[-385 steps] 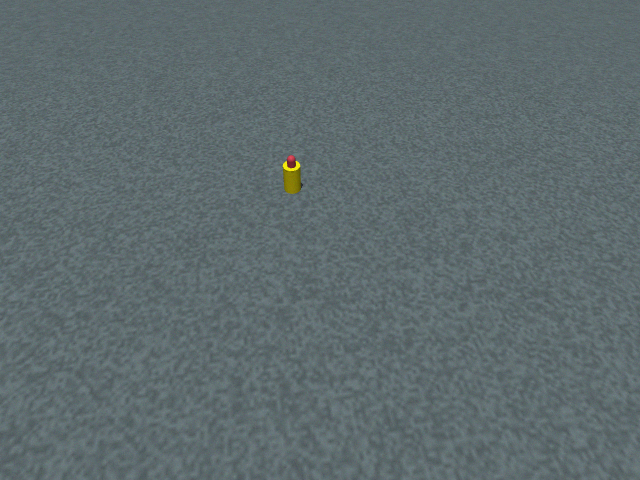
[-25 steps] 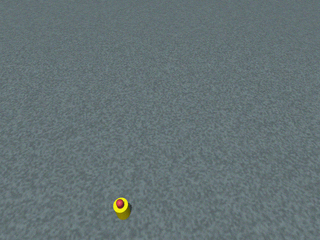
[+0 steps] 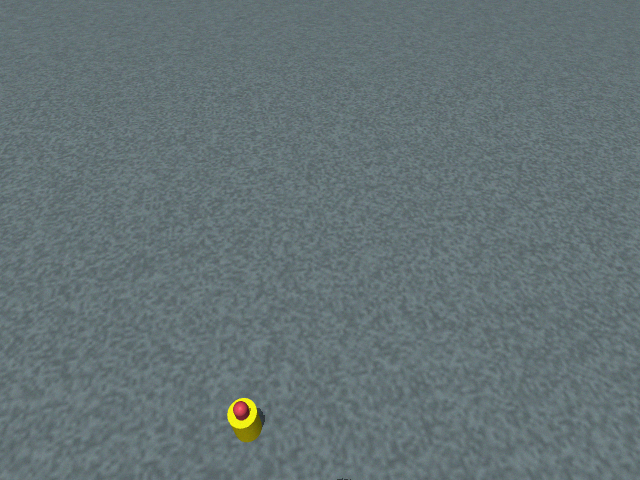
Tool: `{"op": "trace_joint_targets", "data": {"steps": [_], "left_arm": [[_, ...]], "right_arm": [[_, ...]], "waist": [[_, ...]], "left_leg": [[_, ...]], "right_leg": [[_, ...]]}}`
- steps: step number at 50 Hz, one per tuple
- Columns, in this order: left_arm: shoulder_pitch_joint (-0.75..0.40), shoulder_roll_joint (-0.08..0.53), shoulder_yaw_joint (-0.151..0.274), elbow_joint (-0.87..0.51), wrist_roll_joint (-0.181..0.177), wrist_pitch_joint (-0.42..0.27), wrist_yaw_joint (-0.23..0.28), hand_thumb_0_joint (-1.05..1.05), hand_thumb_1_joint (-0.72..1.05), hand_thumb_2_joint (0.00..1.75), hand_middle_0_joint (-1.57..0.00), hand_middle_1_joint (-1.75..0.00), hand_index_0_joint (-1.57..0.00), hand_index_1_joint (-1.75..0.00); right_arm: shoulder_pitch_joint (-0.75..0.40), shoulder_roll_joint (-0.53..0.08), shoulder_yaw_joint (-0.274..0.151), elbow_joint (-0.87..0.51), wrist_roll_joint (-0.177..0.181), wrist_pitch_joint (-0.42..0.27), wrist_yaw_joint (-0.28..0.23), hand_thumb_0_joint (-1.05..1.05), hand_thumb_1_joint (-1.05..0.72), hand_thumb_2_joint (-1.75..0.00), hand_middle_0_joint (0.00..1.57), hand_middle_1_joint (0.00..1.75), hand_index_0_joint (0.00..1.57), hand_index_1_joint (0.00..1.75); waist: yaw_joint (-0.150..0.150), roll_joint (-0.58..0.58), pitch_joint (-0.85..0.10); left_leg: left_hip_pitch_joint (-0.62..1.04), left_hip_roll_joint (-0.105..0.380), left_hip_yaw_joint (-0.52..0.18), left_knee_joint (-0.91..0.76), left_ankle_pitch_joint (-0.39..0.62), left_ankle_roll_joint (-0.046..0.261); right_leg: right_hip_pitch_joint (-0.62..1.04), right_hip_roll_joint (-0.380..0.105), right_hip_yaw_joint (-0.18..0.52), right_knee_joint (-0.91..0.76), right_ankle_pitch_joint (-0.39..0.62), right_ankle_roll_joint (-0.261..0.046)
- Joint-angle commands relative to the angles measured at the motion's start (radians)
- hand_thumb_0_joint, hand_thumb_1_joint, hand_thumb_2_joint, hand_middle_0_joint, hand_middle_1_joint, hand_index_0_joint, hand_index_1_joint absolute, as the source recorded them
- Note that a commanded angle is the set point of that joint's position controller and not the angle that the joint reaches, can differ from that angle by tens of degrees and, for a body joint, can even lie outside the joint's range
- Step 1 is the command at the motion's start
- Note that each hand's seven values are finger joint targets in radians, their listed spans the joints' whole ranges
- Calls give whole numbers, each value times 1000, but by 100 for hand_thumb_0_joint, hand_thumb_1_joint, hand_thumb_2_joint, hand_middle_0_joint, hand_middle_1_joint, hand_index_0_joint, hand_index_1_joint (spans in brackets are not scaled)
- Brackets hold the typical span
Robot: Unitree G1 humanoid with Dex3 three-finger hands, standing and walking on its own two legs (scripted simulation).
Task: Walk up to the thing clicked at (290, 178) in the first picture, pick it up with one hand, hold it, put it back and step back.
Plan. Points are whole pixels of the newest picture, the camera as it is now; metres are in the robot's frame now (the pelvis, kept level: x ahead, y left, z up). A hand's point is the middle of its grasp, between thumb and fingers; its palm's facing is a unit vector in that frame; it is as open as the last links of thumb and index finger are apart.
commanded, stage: stand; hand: left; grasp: from the side
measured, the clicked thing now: (244, 417) +0.41 +0.22 -0.69
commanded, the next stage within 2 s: go down in 0.30 s
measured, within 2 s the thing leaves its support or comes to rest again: neither
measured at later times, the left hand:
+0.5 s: hand out of the picture +0.10 +0.25 -0.16, palm faces +0.05 -0.94 -0.33, open 7.9 cm
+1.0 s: hand out of the picture +0.13 +0.28 -0.19, palm faces +0.07 -0.94 -0.32, open 16.7 cm
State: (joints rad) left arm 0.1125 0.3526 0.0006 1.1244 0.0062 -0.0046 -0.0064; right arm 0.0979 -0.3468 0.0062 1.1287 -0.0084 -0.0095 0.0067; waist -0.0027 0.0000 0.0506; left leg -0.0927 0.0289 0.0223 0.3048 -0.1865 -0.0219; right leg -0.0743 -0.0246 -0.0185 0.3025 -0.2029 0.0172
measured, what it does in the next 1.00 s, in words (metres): lowers itself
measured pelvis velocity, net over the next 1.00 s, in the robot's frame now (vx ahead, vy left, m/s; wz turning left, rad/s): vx -0.02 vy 0.01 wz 0.00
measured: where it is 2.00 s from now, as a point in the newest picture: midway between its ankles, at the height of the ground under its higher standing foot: outside the picture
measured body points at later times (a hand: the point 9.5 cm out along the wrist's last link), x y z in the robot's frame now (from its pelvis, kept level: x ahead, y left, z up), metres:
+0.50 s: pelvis -0.01 +0.00 +0.00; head +0.02 +0.00 +0.44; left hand +0.09 +0.30 -0.13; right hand +0.08 -0.29 -0.13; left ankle -0.01 +0.13 -0.75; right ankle -0.02 -0.13 -0.75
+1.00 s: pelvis -0.02 +0.01 -0.06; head +0.05 +0.02 +0.38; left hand +0.13 +0.32 -0.17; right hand +0.12 -0.25 -0.16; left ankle -0.01 +0.13 -0.75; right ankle -0.02 -0.13 -0.75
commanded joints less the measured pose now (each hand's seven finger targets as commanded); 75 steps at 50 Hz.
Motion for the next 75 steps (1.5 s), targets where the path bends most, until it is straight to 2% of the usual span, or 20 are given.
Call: {"op": "trace_joint_targets", "data": {"steps": [1,6,11,19,20,21,22,23,24,26,28,30,35,40,42,51,61,69,73,75], "left_arm": [[-25,213,42,-55,3,-22,17,0,90,90,-20,-30,-20,-30],[-18,211,41,-55,2,-25,19,0,90,90,-20,-30,-20,-30],[-29,212,44,-57,2,-21,19,0,90,90,-20,-30,-20,-30],[-23,210,43,-58,2,-24,18,0,90,90,-20,-30,-20,-30],[-19,211,43,-58,4,-25,18,0,82,82,-28,-22,-28,-22],[-370,63,58,-409,-46,-115,34,0,74,74,-20,-14,-20,-14],[-472,88,64,-333,-44,-99,36,0,66,66,-12,-6,-12,-6],[-311,173,124,-165,-25,-59,41,0,58,58,-4,-3,-4,-3],[-222,185,149,-102,-16,-41,26,0,50,50,-2,-5,-2,-5],[-311,276,202,-193,18,-55,10,0,34,34,-2,-5,-2,-5],[-134,236,220,-88,64,-28,-18,0,20,20,-2,-7,-2,-6],[-68,267,276,-173,80,-15,-25,0,13,17,-3,-6,-3,-5],[-75,201,256,-247,74,70,-20,0,-14,11,-4,-6,-4,-6],[-68,175,253,-424,47,100,-38,0,-43,5,-6,-7,-6,-7],[-79,191,266,-546,42,95,-41,0,-46,5,-6,-7,-6,-8],[97,203,300,-783,37,164,-34,0,-55,3,-7,-7,-7,-8],[199,171,311,-863,16,249,-47,0,-57,4,-7,-7,-7,-8],[212,204,368,-896,-6,190,-82,0,-55,4,-7,-5,-7,-6],[47,247,419,-867,-24,107,-90,0,-56,4,-7,-5,-7,-6],[6,273,462,-754,-47,51,-117,0,-58,3,-7,-4,-6,-4]], "right_arm": [[-36,-217,-42,-57,0,-20,-19,0,-90,-90,20,30,20,30],[-33,-221,-44,-60,3,-22,-18,0,-90,-90,20,30,20,30],[-38,-216,-42,-62,1,-19,-20,0,-90,-90,20,30,20,30],[-35,-216,-42,-63,2,-20,-18,0,-90,-90,20,30,20,30],[-31,-219,-44,-62,2,-21,-18,0,-93,-91,20,30,20,30],[0,-53,-10,-338,65,-66,-38,0,-97,-92,20,30,20,30],[61,-76,-10,-279,67,-63,-44,0,-99,-93,20,30,20,30],[85,-104,-23,-269,65,-51,-50,0,-100,-93,20,30,20,30],[96,-110,-39,-296,63,-42,-48,0,-97,-92,20,30,20,30],[126,-111,-70,-334,48,-52,-57,0,-97,-92,20,30,20,30],[166,-100,-88,-363,31,-56,-47,0,-96,-92,20,30,20,30],[160,-95,-99,-419,31,-59,-41,0,-95,-91,20,30,20,30],[107,-79,-92,-520,40,-63,-34,0,-92,-90,20,30,20,30],[117,-68,-91,-583,40,-94,-35,0,-88,-89,20,30,20,30],[131,-65,-97,-599,39,-110,-43,0,-87,-89,20,30,20,30],[136,-60,-93,-654,32,-154,-74,0,-86,-89,20,30,20,30],[134,-36,-77,-693,20,-182,-100,0,-87,-89,20,30,20,30],[132,-36,-82,-702,10,-206,-90,0,-91,-90,20,30,20,30],[102,-41,-80,-711,8,-223,-86,0,-92,-90,20,30,20,30],[113,-52,-82,-681,8,-229,-81,0,-93,-91,20,30,20,30]], "waist": [[4,9,-95],[3,-1,-102],[3,9,-75],[3,-2,-77],[3,0,-85],[-112,23,-2],[-79,14,-41],[-65,-50,-22],[-32,-44,-25],[-18,-18,-190],[-8,-29,-251],[44,49,-350],[15,41,-249],[-14,39,-252],[-16,54,-322],[-20,98,-391],[-37,79,-364],[-26,118,-403],[-38,79,-380],[-45,55,-381]], "left_leg": [[47,114,-83,-22,240,35],[61,117,-83,-13,297,35],[33,113,-81,-29,229,34],[45,113,-82,-27,244,35],[52,115,-82,-26,236,36],[-106,-32,32,47,65,32],[-106,-34,27,55,41,33],[-149,-37,21,81,15,39],[-178,-33,25,112,27,35],[-177,-34,20,178,77,36],[-235,-41,10,249,134,33],[-238,-52,13,278,175,23],[-347,-35,-5,321,74,19],[-436,-25,-11,402,-66,24],[-428,-21,-16,440,-46,23],[-460,1,-51,537,17,16],[-558,-5,-46,642,51,27],[-633,0,-62,711,37,24],[-766,-3,-57,798,-68,33],[-841,-3,-54,861,-123,41]], "right_leg": [[-2,-119,84,-26,239,-38],[11,-119,78,-21,292,-34],[0,-117,80,-34,222,-34],[-8,-116,82,-36,236,-34],[-5,-117,83,-38,233,-35],[-230,18,8,31,139,-19],[-185,15,-2,40,104,-22],[-207,22,-13,48,57,-24],[-219,26,-17,76,47,-28],[-209,18,-5,146,108,-26],[-222,18,-5,220,162,-28],[-177,16,-4,257,185,-35],[-319,30,-20,298,51,-41],[-452,34,-20,384,-79,-37],[-471,33,-19,429,-59,-35],[-558,37,-31,555,-28,-35],[-616,31,-33,613,10,-29],[-720,34,-37,713,-33,-36],[-813,32,-29,777,-87,-32],[-898,30,-20,834,-136,-33]]}}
